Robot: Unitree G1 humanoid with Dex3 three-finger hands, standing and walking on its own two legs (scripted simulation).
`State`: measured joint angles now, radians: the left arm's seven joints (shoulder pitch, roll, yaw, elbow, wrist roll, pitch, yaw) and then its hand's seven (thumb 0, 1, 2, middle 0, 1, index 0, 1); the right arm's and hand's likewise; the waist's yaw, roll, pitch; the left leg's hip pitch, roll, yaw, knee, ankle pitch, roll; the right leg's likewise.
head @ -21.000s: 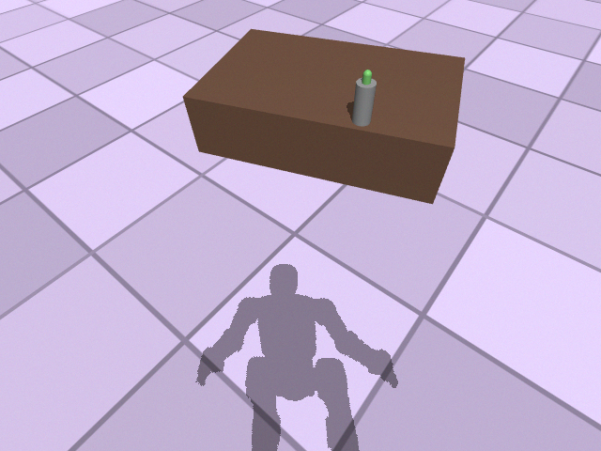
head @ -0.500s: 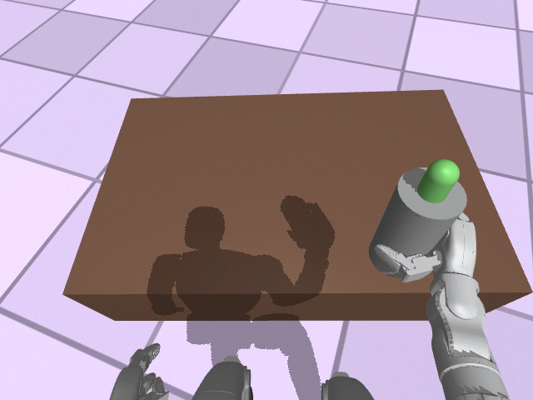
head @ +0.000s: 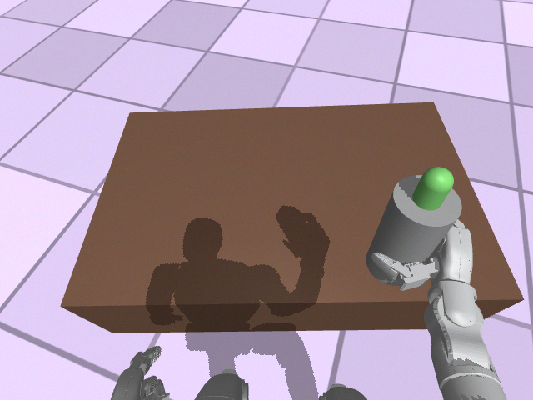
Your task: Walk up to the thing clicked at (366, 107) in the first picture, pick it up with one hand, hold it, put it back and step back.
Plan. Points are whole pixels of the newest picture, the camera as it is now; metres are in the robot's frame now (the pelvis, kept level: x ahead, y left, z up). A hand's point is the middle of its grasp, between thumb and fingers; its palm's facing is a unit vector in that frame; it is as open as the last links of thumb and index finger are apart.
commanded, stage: hold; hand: right
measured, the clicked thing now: (411, 226) +0.34 -0.17 +0.07
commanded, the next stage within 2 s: none
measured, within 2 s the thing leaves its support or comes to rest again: neither
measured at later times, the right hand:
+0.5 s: hand (406, 246) +0.32 -0.17 +0.04, palm faces +0.19 +0.98 -0.02, open 11.0 cm
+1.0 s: hand (403, 249) +0.31 -0.16 +0.04, palm faces +0.19 +0.98 -0.02, open 11.0 cm
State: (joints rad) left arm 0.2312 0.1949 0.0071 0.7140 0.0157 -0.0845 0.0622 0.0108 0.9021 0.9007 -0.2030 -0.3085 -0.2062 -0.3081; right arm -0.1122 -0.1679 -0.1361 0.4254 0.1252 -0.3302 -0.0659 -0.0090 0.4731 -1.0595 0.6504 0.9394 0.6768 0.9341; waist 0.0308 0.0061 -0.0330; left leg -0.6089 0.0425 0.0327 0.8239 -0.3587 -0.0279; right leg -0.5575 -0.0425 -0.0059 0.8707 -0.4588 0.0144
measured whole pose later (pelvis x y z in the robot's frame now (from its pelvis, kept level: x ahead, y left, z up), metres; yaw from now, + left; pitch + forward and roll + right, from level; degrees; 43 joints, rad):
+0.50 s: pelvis +0.00 +0.00 +0.01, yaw +0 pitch +6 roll +1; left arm 0.22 0.19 -0.01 0.71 0.01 -0.10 0.06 0.01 0.90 0.91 -0.21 -0.31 -0.21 -0.31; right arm -0.08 -0.16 -0.12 0.39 0.13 -0.31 -0.07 -0.01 0.47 -1.06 0.65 0.94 0.68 0.93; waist 0.02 0.00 -0.02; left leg -0.55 0.04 0.04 0.78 -0.34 -0.02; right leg -0.50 -0.04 0.00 0.82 -0.44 0.02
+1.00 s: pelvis +0.00 +0.01 +0.01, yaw +0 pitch +6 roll +1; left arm 0.21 0.19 0.00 0.72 0.01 -0.11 0.07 0.01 0.89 0.91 -0.20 -0.31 -0.21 -0.31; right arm -0.06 -0.16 -0.12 0.37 0.14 -0.31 -0.06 -0.01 0.47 -1.06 0.65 0.94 0.68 0.93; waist 0.02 0.00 -0.02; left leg -0.55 0.04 0.04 0.78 -0.34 -0.02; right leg -0.49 -0.05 0.00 0.81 -0.43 0.03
